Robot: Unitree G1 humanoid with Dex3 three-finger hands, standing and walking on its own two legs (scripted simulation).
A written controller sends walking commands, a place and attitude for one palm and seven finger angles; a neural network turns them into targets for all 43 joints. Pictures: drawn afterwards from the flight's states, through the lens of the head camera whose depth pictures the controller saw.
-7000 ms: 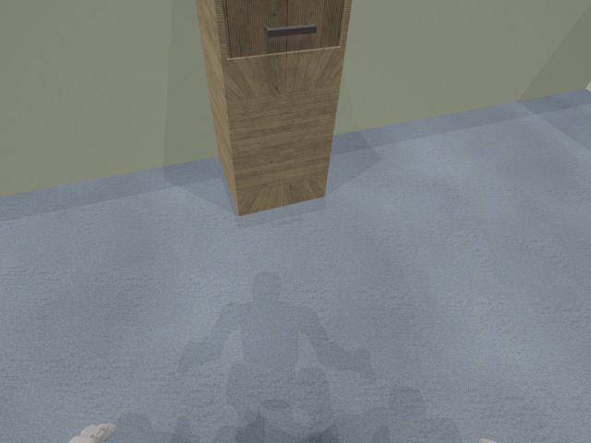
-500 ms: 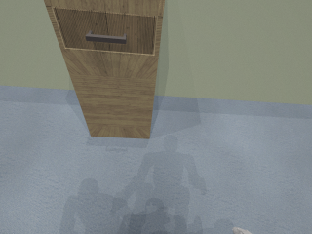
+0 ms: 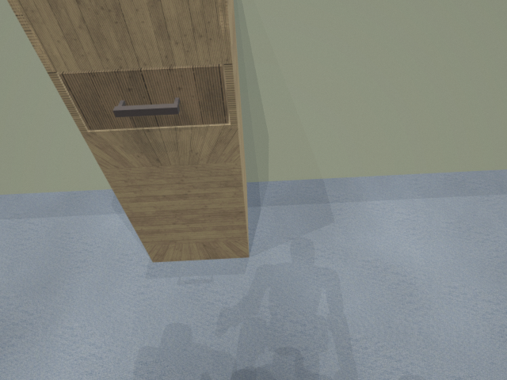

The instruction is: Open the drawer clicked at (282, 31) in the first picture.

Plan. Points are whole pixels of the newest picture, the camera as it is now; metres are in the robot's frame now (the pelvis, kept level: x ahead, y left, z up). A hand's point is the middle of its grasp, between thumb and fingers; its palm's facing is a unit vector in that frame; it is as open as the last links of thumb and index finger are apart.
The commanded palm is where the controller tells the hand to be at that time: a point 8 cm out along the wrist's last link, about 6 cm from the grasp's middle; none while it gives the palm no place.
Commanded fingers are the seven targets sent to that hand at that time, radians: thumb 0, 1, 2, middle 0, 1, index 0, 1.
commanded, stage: take the last steps up to it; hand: left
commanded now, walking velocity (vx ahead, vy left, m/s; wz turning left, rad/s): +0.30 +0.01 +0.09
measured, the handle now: (148, 106) +0.72 +0.28 +0.06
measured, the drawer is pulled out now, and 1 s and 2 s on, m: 0.00 0.00 0.00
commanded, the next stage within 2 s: come to a stop and stand still in 0.50 s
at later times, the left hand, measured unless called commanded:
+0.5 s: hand out of the picture +0.04 +0.18 -0.18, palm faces +0.17 -0.98 -0.12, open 7.4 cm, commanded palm none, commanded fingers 0.00 0.90 0.90 -0.20 -0.30 -0.20 -0.30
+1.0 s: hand (162, 289) +0.33 +0.21 -0.15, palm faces +0.01 -0.96 -0.29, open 7.4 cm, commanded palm none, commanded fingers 0.00 0.90 0.90 -0.20 -0.30 -0.20 -0.30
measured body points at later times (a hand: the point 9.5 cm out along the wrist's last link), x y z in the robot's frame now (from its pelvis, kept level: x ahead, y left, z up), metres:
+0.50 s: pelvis +0.17 +0.05 -0.01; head +0.19 +0.07 +0.44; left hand +0.04 +0.23 -0.16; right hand +0.29 -0.17 -0.14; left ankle +0.23 +0.14 -0.73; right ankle +0.04 -0.10 -0.71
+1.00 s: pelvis +0.25 +0.02 +0.00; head +0.28 -0.01 +0.45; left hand +0.33 +0.26 -0.13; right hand +0.26 -0.21 -0.17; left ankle +0.22 +0.14 -0.71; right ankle +0.28 -0.08 -0.73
